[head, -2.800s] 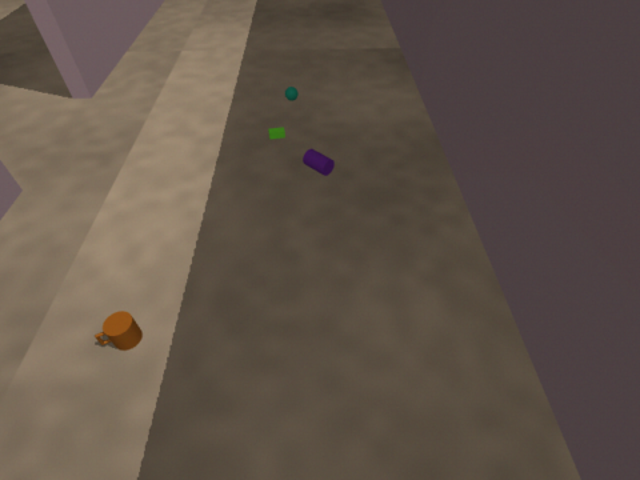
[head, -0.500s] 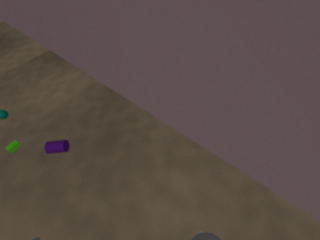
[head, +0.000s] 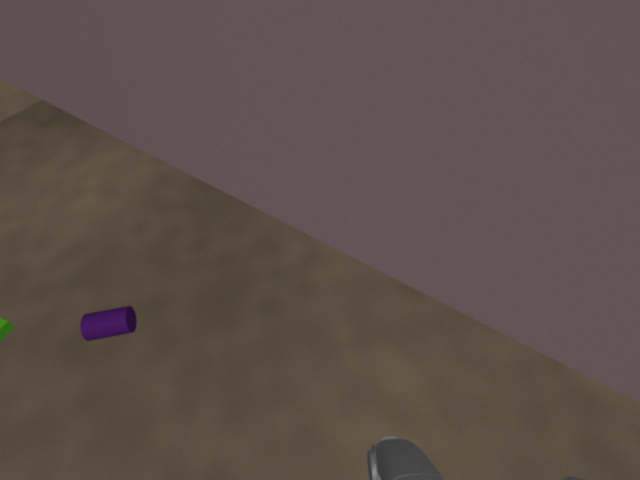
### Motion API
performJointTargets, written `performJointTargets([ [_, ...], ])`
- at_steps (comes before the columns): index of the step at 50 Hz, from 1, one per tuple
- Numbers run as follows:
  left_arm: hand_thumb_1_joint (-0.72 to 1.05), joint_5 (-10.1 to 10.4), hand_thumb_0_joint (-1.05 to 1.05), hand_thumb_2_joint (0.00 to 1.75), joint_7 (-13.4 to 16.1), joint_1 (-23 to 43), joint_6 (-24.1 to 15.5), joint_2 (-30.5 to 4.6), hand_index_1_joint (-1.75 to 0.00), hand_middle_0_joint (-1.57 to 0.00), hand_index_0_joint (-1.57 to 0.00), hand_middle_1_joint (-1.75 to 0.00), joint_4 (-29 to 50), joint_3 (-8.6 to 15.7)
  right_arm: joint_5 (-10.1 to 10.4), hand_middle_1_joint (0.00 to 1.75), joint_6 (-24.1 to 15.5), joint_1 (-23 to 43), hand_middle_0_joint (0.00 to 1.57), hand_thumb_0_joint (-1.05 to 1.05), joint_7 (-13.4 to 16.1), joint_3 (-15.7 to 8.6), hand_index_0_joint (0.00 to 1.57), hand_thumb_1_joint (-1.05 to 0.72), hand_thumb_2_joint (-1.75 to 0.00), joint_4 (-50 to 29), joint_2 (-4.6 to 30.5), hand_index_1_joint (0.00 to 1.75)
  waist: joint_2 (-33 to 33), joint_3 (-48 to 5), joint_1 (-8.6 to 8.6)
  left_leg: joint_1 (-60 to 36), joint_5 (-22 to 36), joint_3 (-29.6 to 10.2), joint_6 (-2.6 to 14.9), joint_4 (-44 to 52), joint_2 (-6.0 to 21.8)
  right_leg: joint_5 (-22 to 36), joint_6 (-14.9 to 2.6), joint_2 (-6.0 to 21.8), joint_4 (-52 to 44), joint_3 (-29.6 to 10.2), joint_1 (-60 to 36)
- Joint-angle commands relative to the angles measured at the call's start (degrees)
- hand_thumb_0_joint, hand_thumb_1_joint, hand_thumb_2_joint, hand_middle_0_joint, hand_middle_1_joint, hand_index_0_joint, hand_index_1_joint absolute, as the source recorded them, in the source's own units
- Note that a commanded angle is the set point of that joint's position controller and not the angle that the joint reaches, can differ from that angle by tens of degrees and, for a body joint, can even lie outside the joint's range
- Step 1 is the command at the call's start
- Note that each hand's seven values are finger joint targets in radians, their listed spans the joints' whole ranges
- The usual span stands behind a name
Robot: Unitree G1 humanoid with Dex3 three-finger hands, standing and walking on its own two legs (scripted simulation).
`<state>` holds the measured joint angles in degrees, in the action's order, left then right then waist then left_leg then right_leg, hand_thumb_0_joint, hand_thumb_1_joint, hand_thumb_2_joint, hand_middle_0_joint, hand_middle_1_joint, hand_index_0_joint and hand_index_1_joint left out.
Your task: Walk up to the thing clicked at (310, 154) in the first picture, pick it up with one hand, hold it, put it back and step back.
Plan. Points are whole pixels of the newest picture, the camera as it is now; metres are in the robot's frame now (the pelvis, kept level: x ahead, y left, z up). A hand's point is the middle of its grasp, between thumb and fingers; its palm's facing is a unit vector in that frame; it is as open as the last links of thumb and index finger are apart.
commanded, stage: walk up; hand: left
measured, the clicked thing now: (109, 323) +0.73 +0.67 -0.70
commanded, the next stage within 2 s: none
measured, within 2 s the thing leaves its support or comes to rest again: neither
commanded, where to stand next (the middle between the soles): +0.19 +0.56 m, yaw -19 degrees
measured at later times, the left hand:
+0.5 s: hand out of the picture +0.16 +0.58 -0.13, palm faces -0.10 -0.74 -0.67, open 7.4 cm
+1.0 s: hand out of the picture +0.21 +0.76 -0.12, palm faces -0.20 -0.76 -0.62, open 7.4 cm
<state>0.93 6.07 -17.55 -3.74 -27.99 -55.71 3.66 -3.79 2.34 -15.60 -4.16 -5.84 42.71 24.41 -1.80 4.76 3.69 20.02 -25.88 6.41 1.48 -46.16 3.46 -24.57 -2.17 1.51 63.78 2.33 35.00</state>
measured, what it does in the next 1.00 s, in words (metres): steps to the left: right foot, then left foot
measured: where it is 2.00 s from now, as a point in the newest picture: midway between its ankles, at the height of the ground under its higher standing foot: outside the picture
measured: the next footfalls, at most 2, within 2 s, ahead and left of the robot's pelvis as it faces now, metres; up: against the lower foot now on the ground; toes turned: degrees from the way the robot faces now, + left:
right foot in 0.12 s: +0.15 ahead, -0.05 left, +0.00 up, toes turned -8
left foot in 0.46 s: +0.12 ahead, +0.39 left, +0.00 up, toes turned -4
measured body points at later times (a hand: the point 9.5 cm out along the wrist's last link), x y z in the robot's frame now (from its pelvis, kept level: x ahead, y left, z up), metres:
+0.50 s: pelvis +0.05 +0.24 -0.04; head +0.08 +0.20 +0.41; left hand +0.16 +0.61 -0.09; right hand +0.12 -0.13 -0.13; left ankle +0.08 +0.40 -0.71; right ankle +0.11 -0.02 -0.70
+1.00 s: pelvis +0.08 +0.46 -0.02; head +0.11 +0.41 +0.42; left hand +0.22 +0.80 -0.08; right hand +0.11 +0.10 -0.14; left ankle +0.14 +0.64 -0.68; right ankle +0.14 +0.23 -0.71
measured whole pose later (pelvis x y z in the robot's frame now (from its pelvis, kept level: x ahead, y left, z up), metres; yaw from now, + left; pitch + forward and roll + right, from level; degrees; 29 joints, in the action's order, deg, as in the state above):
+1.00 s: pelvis +0.08 +0.46 -0.02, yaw -12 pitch -1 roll -1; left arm -2.5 5.8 -17.7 -3.8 -26.1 -48.0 3.7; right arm -3.5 6.5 -13.6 -5.2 -7.7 39.3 28.9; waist -6.5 6.2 0.3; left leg 30.4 -28.7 -4.3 0.5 -63.6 7.9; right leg -16.8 -0.1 7.8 48.9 -3.7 32.2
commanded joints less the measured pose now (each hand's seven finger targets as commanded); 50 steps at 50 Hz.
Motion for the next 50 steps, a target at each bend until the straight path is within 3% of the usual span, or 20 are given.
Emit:
performJointTargets([
  [1,0.9,0.6,0.0,0.9,0.1,-3.9,-2.1,-8.9,-0.3,-0.2,-0.2,-0.3,4.5,2.4,-0.6,0.3,-0.7,2.6,0.2,0.0,1.4,-3.5,0.2,-0.9,-0.9,-6.2,12.9,0.3,-11.3,-3.8,-0.22,-8.4,37.4,-12.1,11.12,14.6,12.0,3.8,-0.37,1.3,-13.8,2.9,-4.3],
  [4,0.9,-0.2,0.0,0.9,1.4,-19.3,-1.8,-12.0,-0.3,-0.2,-0.2,-0.3,1.6,5.0,0.2,0.3,0.1,9.2,0.2,0.0,1.0,-2.5,0.2,-0.9,-0.9,-10.2,11.0,0.3,-1.7,-8.9,-10.19,7.6,32.4,-2.7,3.08,-3.7,5.4,19.8,-1.51,0.4,-31.8,1.6,-33.4],
  [5,0.9,-1.4,0.0,0.9,2.4,-22.8,-1.6,-16.4,-0.3,-0.2,-0.2,-0.3,2.3,6.6,0.7,0.3,0.0,5.3,0.2,0.0,1.1,-1.5,0.2,-0.9,-0.9,-10.5,7.7,0.3,8.2,-10.8,-11.83,20.1,9.5,-3.7,-0.68,-16.5,1.0,15.8,-5.87,9.1,-36.5,-15.4,-44.1],
  [6,0.9,-1.8,0.0,0.9,2.9,-18.2,-1.6,-19.1,-0.3,-0.2,-0.2,-0.3,5.9,6.5,0.7,0.3,0.8,0.2,0.2,0.0,1.4,-1.4,0.2,-0.9,-0.9,-9.6,8.1,0.3,7.0,-14.5,-7.26,24.1,-7.2,-9.9,-3.18,-26.8,0.3,7.4,-10.91,23.8,-40.5,-36.8,-43.1],
  [7,0.9,-0.8,0.0,0.9,3.2,-11.1,-1.3,-19.6,-0.3,-0.2,-0.2,-0.3,8.9,6.5,0.4,0.3,1.9,0.1,0.2,0.0,1.9,-3.5,0.2,-0.9,-0.9,-9.0,13.6,0.3,0.3,-12.8,-6.14,22.6,-8.2,-15.2,-4.44,-36.5,1.2,-1.2,-18.55,29.4,-44.7,-44.6,-33.5],
  [13,0.9,-3.0,0.0,0.9,1.9,-0.5,-2.8,-16.9,-0.3,-0.2,-0.2,-0.3,11.3,5.6,-0.1,0.3,2.6,-2.3,0.2,0.0,-0.1,-4.1,0.2,-0.9,-0.9,-4.9,13.9,0.3,6.6,-2.6,-0.56,14.3,2.4,-14.0,-1.75,-29.0,5.7,-4.8,-10.07,13.7,-38.9,-17.0,-7.9],
  [19,0.9,-3.7,0.0,0.9,1.2,-2.5,-2.4,-21.0,-0.3,-0.2,-0.2,-0.3,11.1,7.6,0.0,0.3,2.3,1.2,0.2,0.0,-1.2,-4.7,0.2,-0.9,-0.9,-6.2,13.8,0.3,10.4,-4.7,-3.55,9.1,-4.1,-5.7,-1.42,-12.9,3.3,-7.5,-10.89,12.9,-33.7,-17.8,-4.9],
  [22,0.9,-3.7,0.0,0.9,1.3,2.2,-1.5,-18.6,-0.3,-0.2,-0.2,-0.3,11.0,6.3,-0.2,0.3,1.7,-9.7,0.2,0.0,-1.0,-5.7,0.2,-0.9,-0.9,-2.9,14.0,0.3,5.0,-7.8,2.9,-5.3,-1.1,-2.4,-0.59,0.4,-0.6,-7.0,-5.68,8.2,-21.4,-9.9,3.0],
  [23,0.9,-3.4,0.0,0.9,1.4,1.4,-1.1,-13.5,-0.3,-0.2,-0.2,-0.3,10.4,4.8,-1.1,0.3,1.1,-13.2,0.2,0.0,-0.5,-6.3,0.2,-0.9,-0.9,-2.2,16.3,0.3,-7.1,-6.7,5.53,-6.7,-12.2,-12.7,1.73,15.8,3.2,-7.0,-2.82,0.0,-4.3,-2.6,8.2],
  [24,0.9,-2.1,0.0,0.9,2.4,5.7,-1.2,-10.3,-0.3,-0.2,-0.2,-0.3,11.8,3.6,-0.4,0.3,0.8,-7.8,0.2,0.0,0.1,-7.1,0.2,-0.9,-0.9,-4.3,23.7,0.3,-19.9,-1.6,5.47,-0.7,-12.5,-36.6,7.66,26.6,15.0,-12.2,-0.34,-8.3,7.2,-1.3,17.7],
  [25,0.9,-2.1,0.0,0.9,3.1,7.0,-1.8,-11.8,-0.3,-0.2,-0.2,-0.3,10.9,3.1,0.2,0.3,0.5,0.7,0.2,0.0,0.7,-7.2,0.2,-0.9,-0.9,-5.6,25.5,0.3,-16.7,1.8,2.23,5.2,-14.6,-44.4,13.53,29.7,19.3,-9.2,-2.01,-3.0,11.6,-5.3,15.1],
  [27,0.9,-0.8,0.0,0.9,2.5,2.9,-2.1,-12.7,-0.3,-0.2,-0.2,-0.3,6.7,3.6,-0.4,0.3,0.0,1.4,0.2,0.0,1.7,-5.2,0.2,-0.9,-0.9,-6.0,18.5,0.3,-5.3,2.4,1.07,0.5,1.2,-30.2,11.21,19.0,13.8,-5.6,-0.57,-1.7,10.0,-5.4,15.6],
  [31,0.9,0.4,0.0,0.9,1.1,-4.1,-2.4,-9.9,-0.3,-0.2,-0.2,-0.3,4.8,2.6,-0.6,0.3,0.1,2.8,0.2,0.0,1.8,-3.5,0.2,-0.9,-0.9,-6.5,14.5,0.3,-14.5,-2.2,-0.92,-5.7,35.9,-17.3,12.38,10.1,10.1,-4.0,0.21,-0.3,-4.7,3.0,2.0],
  [34,0.9,-0.1,0.0,0.9,1.8,-14.5,-2.6,-10.6,-0.3,-0.2,-0.2,-0.3,3.2,3.7,0.2,0.3,1.3,7.3,0.2,0.0,1.4,-2.5,0.2,-0.9,-0.9,-9.6,12.3,0.3,-6.0,-6.3,-8.37,3.7,36.7,-8.4,6.87,-4.6,4.7,15.4,-1.02,-0.8,-32.2,2.5,-23.2],
  [35,0.9,-1.3,0.0,0.9,2.5,-18.4,-2.5,-16.0,-0.3,-0.2,-0.2,-0.3,3.9,5.9,0.9,0.3,1.1,4.2,0.2,0.0,1.3,-1.6,0.2,-0.9,-0.9,-10.6,9.2,0.3,2.3,-8.9,-10.43,15.2,25.9,-7.9,2.13,-15.5,1.7,16.7,-2.63,6.1,-34.1,-12.7,-35.5],
  [36,0.9,-2.0,0.0,0.9,3.1,-17.5,-2.2,-19.5,-0.3,-0.2,-0.2,-0.3,6.8,6.5,0.9,0.3,1.3,-0.8,0.2,0.0,1.6,-1.1,0.2,-0.9,-0.9,-10.7,7.4,0.3,7.7,-13.4,-7.33,25.1,-7.6,-10.7,-1.34,-24.5,-0.7,18.9,-8.99,22.4,-36.1,-36.9,-43.0],
  [37,0.9,-1.5,0.0,0.9,3.3,-12.3,-1.5,-20.5,-0.3,-0.2,-0.2,-0.3,8.6,6.4,0.4,0.3,2.7,0.1,0.2,0.0,2.7,-3.1,0.2,-0.9,-0.9,-10.0,12.6,0.3,-0.8,-13.7,-6.99,23.5,-10.4,-15.1,-1.24,-32.6,0.8,9.0,-16.03,29.0,-40.8,-44.3,-33.5],
  [42,0.9,-2.4,0.0,0.9,2.0,-1.3,-1.7,-16.2,-0.3,-0.2,-0.2,-0.3,11.5,5.5,-0.2,0.3,3.3,-2.8,0.2,0.0,1.0,-4.7,0.2,-0.9,-0.9,-6.7,13.9,0.3,5.1,-2.3,-1.97,16.7,1.6,-14.1,-1.31,-33.6,2.9,-1.7,-10.63,15.4,-36.9,-19.6,-9.6],
  [48,0.9,-3.7,0.0,0.9,1.3,-0.2,-1.3,-20.5,-0.3,-0.2,-0.2,-0.3,11.2,7.6,0.0,0.3,3.3,0.7,0.2,0.0,-0.6,-5.3,0.2,-0.9,-0.9,-8.0,13.3,0.3,13.3,-3.0,-3.56,9.2,-5.0,-6.7,-1.24,-14.3,3.1,-9.9,-9.57,12.8,-34.3,-16.8,-3.1],
  [50,0.9,-3.2,0.0,0.9,1.3,2.6,-0.8,-20.1,-0.3,-0.2,-0.2,-0.3,10.9,7.4,0.1,0.3,2.9,-5.1,0.2,0.0,-0.5,-5.6,0.2,-0.9,-0.9,-5.7,13.0,0.3,10.2,-5.8,-0.22,0.1,-1.5,-2.7,-0.79,-2.9,0.8,-6.5,-7.4,11.5,-28.7,-13.4,-0.1],
])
